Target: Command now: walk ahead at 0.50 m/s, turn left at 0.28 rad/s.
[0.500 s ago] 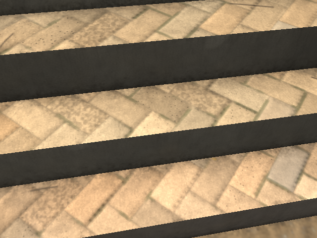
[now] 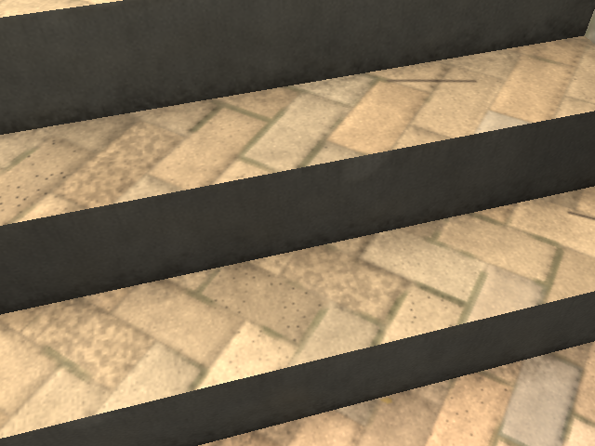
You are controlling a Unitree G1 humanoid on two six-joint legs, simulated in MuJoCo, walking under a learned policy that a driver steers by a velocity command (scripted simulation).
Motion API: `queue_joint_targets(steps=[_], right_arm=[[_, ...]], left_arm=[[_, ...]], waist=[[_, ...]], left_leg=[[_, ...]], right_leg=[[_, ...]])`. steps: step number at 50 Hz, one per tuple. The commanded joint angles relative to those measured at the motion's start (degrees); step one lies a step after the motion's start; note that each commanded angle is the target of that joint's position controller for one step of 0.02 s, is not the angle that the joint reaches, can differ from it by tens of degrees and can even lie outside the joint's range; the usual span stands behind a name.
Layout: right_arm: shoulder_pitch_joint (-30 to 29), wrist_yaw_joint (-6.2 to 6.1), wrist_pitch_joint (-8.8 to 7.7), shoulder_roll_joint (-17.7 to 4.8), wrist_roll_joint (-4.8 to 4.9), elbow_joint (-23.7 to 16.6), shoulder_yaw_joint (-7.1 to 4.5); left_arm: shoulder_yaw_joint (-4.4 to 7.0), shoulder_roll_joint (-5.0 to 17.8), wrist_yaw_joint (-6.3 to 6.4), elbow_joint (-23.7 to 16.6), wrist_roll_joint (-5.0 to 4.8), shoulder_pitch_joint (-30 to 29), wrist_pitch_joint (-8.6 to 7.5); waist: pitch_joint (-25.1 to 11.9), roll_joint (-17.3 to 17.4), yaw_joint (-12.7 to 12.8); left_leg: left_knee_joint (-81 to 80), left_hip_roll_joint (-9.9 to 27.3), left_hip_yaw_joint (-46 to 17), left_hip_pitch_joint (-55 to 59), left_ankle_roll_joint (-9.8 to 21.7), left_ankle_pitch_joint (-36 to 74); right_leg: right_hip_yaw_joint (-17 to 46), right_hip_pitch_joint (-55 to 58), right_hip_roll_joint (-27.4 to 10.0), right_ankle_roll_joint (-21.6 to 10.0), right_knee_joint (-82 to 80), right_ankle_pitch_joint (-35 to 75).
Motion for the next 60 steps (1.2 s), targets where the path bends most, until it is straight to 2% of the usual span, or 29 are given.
queue_joint_targets(steps=[1, 4, 7, 10, 15, 18, 20, 21, 22, 23, 24, 25, 27, 29, 30, 33, 36, 39, 42, 44, 45, 47, 48, 49, 50, 51, 53, 55, 60], right_arm=[[-1.2, -1.05, 0.52, -3.0, -0.15, -2.6, -1.09], [-6.9, -0.73, -0.14, -4.3, -0.31, -5.9, -2.11], [-6.0, -0.27, 0.97, -1.4, -0.52, -6.7, -1.85], [-14.3, -2.72, 1.97, 0.3, 0.39, -12.6, -1.51], [-29.9, -2.74, 1.36, 4.5, 0.03, -23.9, 1.73], [-32.7, -1.91, 1.39, 6.4, 0.68, -32.0, 4.83], [-20.5, -0.57, 2.54, 5.5, 0.38, -30.0, 5.15], [-11.4, 0.02, 3.09, 0.2, 0.88, -24.8, 2.84], [3.7, -0.44, 3.38, -1.3, 0.82, -21.6, 1.39], [7.8, -0.36, 2.67, -7.2, -0.12, -20.2, -0.70], [10.4, -1.56, 2.67, -13.7, -0.56, -17.1, -2.98], [3.7, -2.52, 4.35, -20.2, -0.38, -17.6, -5.96], [-1.7, -1.44, 3.80, -12.4, 0.77, -13.6, -4.12], [-7.0, -1.41, 2.42, -2.7, -0.48, -9.2, -1.12], [-8.3, -0.39, 1.32, -0.6, -1.18, -8.0, -0.49], [-4.9, 1.15, -2.43, -2.1, 0.39, -5.7, -1.38], [9.5, 1.39, -4.08, -1.0, -0.06, 0.0, -1.15], [14.7, 1.00, -4.33, -2.0, 1.01, 2.6, -1.53], [16.1, -2.18, -3.20, -3.7, 1.16, 1.7, -2.12], [6.6, -3.02, -2.70, -3.8, 4.80, -3.4, -1.44], [7.5, -2.94, -4.70, -10.9, 5.27, -5.8, -2.99], [3.8, -0.14, -7.63, -17.2, 5.94, -7.1, -5.53], [7.1, 0.71, -8.54, -14.6, 3.90, -7.6, -5.27], [7.7, 3.17, -8.62, -7.8, 3.18, -11.4, -4.25], [4.3, 3.86, -7.97, -5.5, -2.10, -12.4, -3.90], [-2.1, 3.64, -7.15, 2.0, -3.81, -19.1, -1.76], [-7.5, 2.06, -6.67, 8.5, -4.08, -23.9, 1.89], [-3.3, 0.58, -5.47, 8.5, -2.08, -22.9, 3.31], [-13.9, -1.02, -3.22, 9.1, -0.31, -27.8, 5.46]], left_arm=[[1.25, 7.6, 1.03, 0.3, 0.32, 7.4, -0.47], [1.28, 8.0, 1.85, 0.4, 0.69, 8.2, -0.84], [0.93, 7.3, 2.28, 0.6, 1.19, 9.0, -1.51], [1.75, 9.1, 2.27, 2.6, 1.30, 14.3, -2.03], [0.11, 6.4, 0.21, 6.1, 1.20, 18.8, -2.57], [-0.63, 8.9, 0.10, 5.4, -0.28, 12.1, -1.10], [-0.62, 10.7, 1.06, 1.3, -2.73, 5.5, 0.31], [-0.38, 13.7, 1.70, -3.3, -4.88, 2.9, -0.32], [2.15, 22.5, 0.48, -6.0, -5.81, 0.4, -1.10], [3.84, 24.3, -1.64, -7.6, -7.31, 0.0, -0.76], [3.58, 19.2, -4.16, -12.2, -5.53, -5.4, -1.55], [3.12, 13.5, -5.58, -15.9, -1.87, -7.9, -1.49], [-0.48, 2.2, -4.63, -19.3, 1.82, -4.2, 0.59], [-2.30, -3.8, -1.52, -22.4, 3.41, -5.8, 2.48], [-2.48, -4.2, -0.55, -23.9, 3.07, -5.3, 3.34], [-3.23, -3.8, 1.25, -25.6, 3.16, -7.4, 1.87], [-4.08, -8.0, 1.93, -26.5, 0.69, -17.2, 1.02], [-5.98, -10.1, 1.99, -34.0, 0.52, -30.2, 1.23], [-6.09, -9.6, 0.16, -35.3, -0.07, -28.6, 3.62], [-5.06, -6.5, -0.89, -28.3, -1.00, -17.8, 3.37], [-3.68, -3.9, 0.46, -25.8, -2.92, -9.6, 3.73], [-1.16, 2.4, 0.13, -21.9, -1.70, 2.9, 5.32], [0.20, 4.6, -0.98, -19.1, -0.07, 3.2, 5.35], [2.29, 10.5, 0.29, -15.2, -0.15, 4.0, 6.20], [3.69, 8.9, 1.98, -14.5, -1.03, -0.2, 7.82], [3.16, 5.6, 1.80, -12.7, -1.07, -4.5, 6.99], [2.24, 0.2, 1.39, -4.6, -0.88, -1.5, 3.34], [0.90, -4.1, 0.16, -1.7, -0.80, 0.1, 1.41], [0.23, -0.4, -1.11, -1.4, -0.55, 6.9, -1.67]], waist=[[0.9, -4.7, 1.1], [5.2, 1.4, 1.1], [0.8, -3.7, 0.9], [5.4, -6.3, 3.3], [10.0, -3.9, 5.0], [11.5, -1.9, -1.1], [0.0, -1.9, -6.4], [-12.1, -4.2, -8.1], [-23.7, -15.3, -15.5], [-28.0, -17.9, -17.5], [-25.0, -0.8, -17.0], [-30.8, 9.9, -11.2], [-16.2, -1.3, -1.4], [2.3, -0.1, 5.4], [1.6, 5.6, 6.9], [3.6, 0.2, 7.6], [2.3, 3.9, -1.1], [6.8, -0.4, -2.6], [-1.2, 6.1, -2.3], [-10.3, -0.1, 3.6], [-18.7, 3.9, 5.9], [-27.6, 3.7, 12.1], [-28.5, 1.5, 10.2], [-26.6, -17.4, 6.2], [-25.1, -14.8, 5.7], [-15.8, -7.5, 2.1], [1.5, 2.7, -1.8], [5.9, 2.9, -3.9], [6.8, 0.4, -2.3]], left_leg=[[17.9, -1.6, 1.1, -9.9, 0.3, -5.1], [17.8, -0.1, -5.1, -23.0, 0.4, -5.4], [22.9, -1.9, -0.9, -20.2, 0.5, -7.4], [48.0, -1.4, -1.8, -40.2, 2.4, -21.2], [58.1, -1.4, -1.0, -59.0, 5.8, -31.3], [37.2, 1.6, 3.8, -48.6, 6.0, -29.6], [15.9, -2.5, 10.8, -7.1, 7.1, -15.8], [16.1, -10.8, 14.1, 13.8, 6.2, -11.6], [12.7, -11.3, 11.8, 21.4, 7.5, -7.5], [-1.9, -12.7, 2.5, 24.2, 11.0, -12.5], [-24.6, 0.6, -31.0, 31.4, 19.8, 1.2], [-47.6, 6.8, -60.5, 33.4, 17.9, 14.2], [-46.9, 5.9, -51.2, 16.4, 12.9, -22.7], [-42.2, -0.4, -36.4, -1.7, 10.1, -25.3], [-43.1, -0.7, -33.0, -2.0, 10.2, -22.3], [-43.7, -4.0, -15.8, -4.1, 9.0, 0.6], [-50.4, 3.4, -21.3, 15.0, 12.2, 7.4], [-58.1, 3.8, -17.2, 19.5, 7.9, -3.5], [-75.5, 6.8, -10.5, 21.2, 12.7, 15.6], [-69.6, 3.5, 3.6, 16.8, 11.7, 66.2], [-60.5, 7.4, 1.6, 20.7, 13.7, 98.8], [-36.0, 12.0, -0.5, 35.3, 13.6, 119.2], [-22.8, 9.6, -2.5, 34.1, 12.2, 102.8], [2.2, -3.7, -1.7, 10.3, 6.5, 46.7], [36.0, -10.2, -5.7, -0.8, 3.8, 18.1], [53.0, -8.3, -8.3, -13.6, 3.8, 17.3], [58.1, -5.6, -8.4, -27.0, 6.9, 15.7], [59.0, -4.6, -6.0, -31.4, 6.9, 12.2], [57.5, -1.6, 1.9, -38.6, 5.5, 7.2]], right_leg=[[11.5, 6.1, -21.5, -8.3, -2.7, 30.7], [11.5, 14.1, -23.2, -7.2, -3.3, 25.5], [8.5, 14.7, -23.5, -6.3, -1.8, 29.5], [12.9, 19.7, -29.5, -8.7, -4.5, 20.9], [6.6, 20.8, -28.4, -2.4, -9.9, 7.4], [-3.9, 5.5, -22.6, 1.1, -16.1, 12.9], [-11.8, -9.8, -17.9, -1.6, -16.7, 58.6], [-10.6, -11.7, -18.4, -3.7, -4.6, 96.6], [-8.6, -2.8, -22.5, -3.3, 13.9, 124.1], [-5.7, -0.4, -20.9, -1.4, 35.7, 129.6], [-3.2, -21.8, -8.5, 4.4, 66.0, 60.1], [7.4, -30.8, 0.7, 5.7, 89.7, 7.7], [12.0, -38.7, -4.9, 4.0, 95.2, 12.7], [12.1, -48.1, -4.8, 3.6, 102.1, 10.1], [12.1, -51.7, -3.9, 3.0, 110.2, 6.0], [8.2, -51.7, -7.4, 2.9, 95.3, 9.0], [2.8, -74.5, -7.1, 2.2, 123.1, -0.8], [4.0, -81.7, -10.0, 0.3, 110.2, -8.9], [-2.8, -60.3, -10.3, -0.9, 93.0, -6.7], [-7.7, -28.5, -4.8, -2.1, 70.6, -9.0], [-9.0, -16.2, -2.1, -0.5, 68.1, -10.2], [-4.8, -11.1, 0.8, -0.7, 46.7, -16.3], [5.3, -7.4, 1.0, -1.9, 37.0, -18.5], [41.8, 1.7, -15.0, -13.0, 17.5, -22.7], [63.9, -3.6, -17.0, -16.1, 0.3, -32.0], [59.3, -9.0, -15.6, -13.2, 1.6, -36.9], [40.1, -18.0, -13.2, -8.0, 7.6, -21.5], [29.4, -20.1, -9.6, -5.6, 7.1, -10.1], [22.2, -22.6, -10.1, -4.2, 1.4, 3.5]])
